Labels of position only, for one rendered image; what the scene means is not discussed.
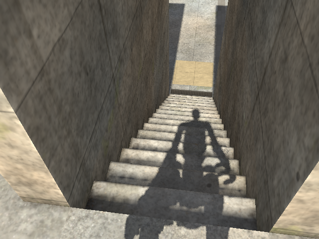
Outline stairs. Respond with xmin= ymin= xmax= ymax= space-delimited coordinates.
xmin=85 ymin=94 xmax=257 ymax=231

